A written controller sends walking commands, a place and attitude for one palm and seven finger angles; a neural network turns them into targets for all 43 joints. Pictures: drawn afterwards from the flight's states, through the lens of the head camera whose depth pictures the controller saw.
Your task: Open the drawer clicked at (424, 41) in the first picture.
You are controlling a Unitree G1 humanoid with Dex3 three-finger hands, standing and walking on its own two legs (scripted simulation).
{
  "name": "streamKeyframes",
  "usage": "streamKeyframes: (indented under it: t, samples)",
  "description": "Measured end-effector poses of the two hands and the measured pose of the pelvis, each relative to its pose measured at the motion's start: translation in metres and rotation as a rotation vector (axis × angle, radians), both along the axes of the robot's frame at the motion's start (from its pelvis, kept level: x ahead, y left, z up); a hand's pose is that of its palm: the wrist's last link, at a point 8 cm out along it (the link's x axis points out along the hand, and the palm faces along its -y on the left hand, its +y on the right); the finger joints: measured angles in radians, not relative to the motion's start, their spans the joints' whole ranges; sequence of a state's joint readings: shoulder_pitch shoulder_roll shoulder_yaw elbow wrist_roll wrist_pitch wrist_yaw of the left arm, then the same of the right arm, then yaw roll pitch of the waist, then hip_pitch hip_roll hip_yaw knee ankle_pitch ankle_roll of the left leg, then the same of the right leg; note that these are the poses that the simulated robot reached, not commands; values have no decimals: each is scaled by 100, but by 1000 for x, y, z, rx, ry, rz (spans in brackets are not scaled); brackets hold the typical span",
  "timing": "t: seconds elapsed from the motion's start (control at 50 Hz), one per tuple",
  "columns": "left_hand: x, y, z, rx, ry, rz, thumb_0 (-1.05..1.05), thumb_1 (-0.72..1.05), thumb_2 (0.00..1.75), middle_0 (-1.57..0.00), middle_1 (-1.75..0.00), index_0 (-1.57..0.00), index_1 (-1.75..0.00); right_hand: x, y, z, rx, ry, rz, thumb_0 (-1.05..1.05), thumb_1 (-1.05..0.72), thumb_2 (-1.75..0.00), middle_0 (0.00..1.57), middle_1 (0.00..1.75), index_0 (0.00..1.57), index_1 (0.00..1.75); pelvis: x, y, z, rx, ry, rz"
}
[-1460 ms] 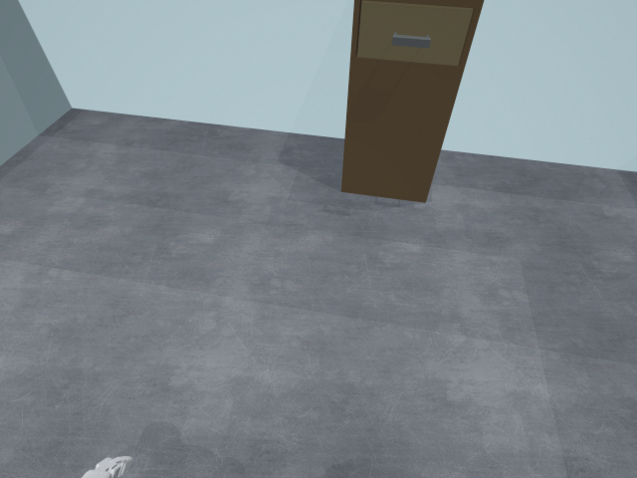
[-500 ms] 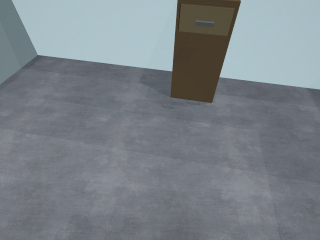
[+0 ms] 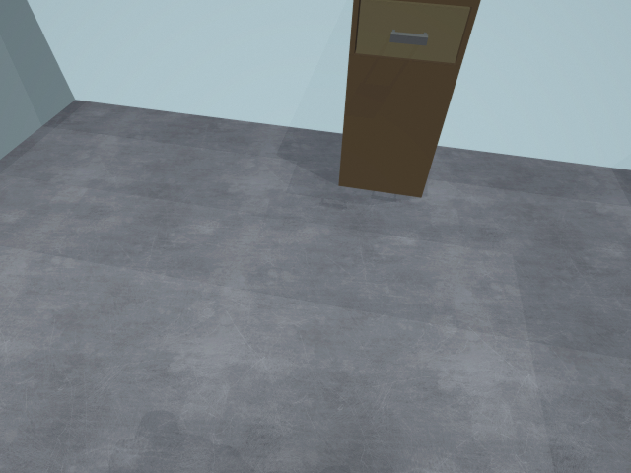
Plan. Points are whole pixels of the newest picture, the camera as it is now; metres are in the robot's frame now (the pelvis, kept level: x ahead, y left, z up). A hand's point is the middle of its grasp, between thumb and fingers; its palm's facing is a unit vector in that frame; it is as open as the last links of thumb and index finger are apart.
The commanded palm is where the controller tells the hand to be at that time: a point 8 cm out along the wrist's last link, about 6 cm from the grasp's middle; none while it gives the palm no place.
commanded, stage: walk to a spot facing it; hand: left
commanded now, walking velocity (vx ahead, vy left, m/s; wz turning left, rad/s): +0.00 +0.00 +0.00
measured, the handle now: (409, 35) +1.46 -0.24 -0.03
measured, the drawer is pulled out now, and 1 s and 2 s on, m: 0.00 0.00 0.00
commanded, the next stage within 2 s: none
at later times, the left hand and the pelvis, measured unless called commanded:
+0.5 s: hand out of the picture +0.09 +0.16 -0.18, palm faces -0.09 -0.97 -0.23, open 7.4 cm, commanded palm none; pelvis +0.07 -0.04 -0.02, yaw -10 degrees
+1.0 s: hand (231, 374) +0.32 +0.17 -0.20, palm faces -0.29 -0.94 -0.18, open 7.4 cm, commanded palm none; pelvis +0.29 -0.02 -0.02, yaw -24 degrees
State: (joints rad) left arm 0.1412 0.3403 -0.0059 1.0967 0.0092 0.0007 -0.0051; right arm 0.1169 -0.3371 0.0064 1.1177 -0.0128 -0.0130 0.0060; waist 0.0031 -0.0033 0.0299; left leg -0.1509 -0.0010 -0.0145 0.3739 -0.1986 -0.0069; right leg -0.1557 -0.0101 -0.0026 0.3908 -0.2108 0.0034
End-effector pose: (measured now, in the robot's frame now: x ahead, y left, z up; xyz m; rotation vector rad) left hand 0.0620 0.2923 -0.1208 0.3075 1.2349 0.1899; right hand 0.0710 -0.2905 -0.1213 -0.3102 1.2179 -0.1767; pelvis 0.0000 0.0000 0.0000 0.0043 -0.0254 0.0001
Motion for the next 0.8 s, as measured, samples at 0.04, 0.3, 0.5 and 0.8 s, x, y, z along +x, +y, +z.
streamKeyframes:
  t: [0.04,0.3,0.5,0.8]
  samples:
    - [2,0,0,0,-4,-1,1,90,90,-20,-30,-21,-30,3,0,0,0,-5,2,0,-90,-90,20,30,20,30,1,0,0,0,0,0]
    - [3,-27,-18,-61,74,-20,1,90,90,-20,-29,-20,-30,-4,16,-17,62,-12,-80,0,-90,-90,20,30,20,30,26,-5,-9,10,12,-86]
    - [30,-87,-29,-98,97,-42,1,90,90,-20,-29,-21,-30,-37,1,-45,128,146,-224,0,-91,-90,20,30,20,30,71,-41,-21,3,11,-171]
    - [93,-104,-19,-122,302,-95,1,90,90,-20,-30,-21,-30,158,-3,-16,142,-139,-265,1,-91,-90,20,30,20,30,183,-39,-8,-5,49,-307]
